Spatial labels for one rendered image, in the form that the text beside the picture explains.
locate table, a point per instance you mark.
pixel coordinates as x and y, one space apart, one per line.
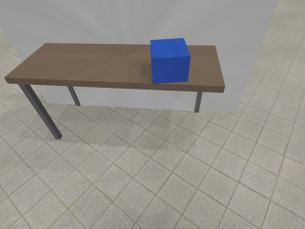
115 66

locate carton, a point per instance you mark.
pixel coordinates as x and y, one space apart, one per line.
170 60

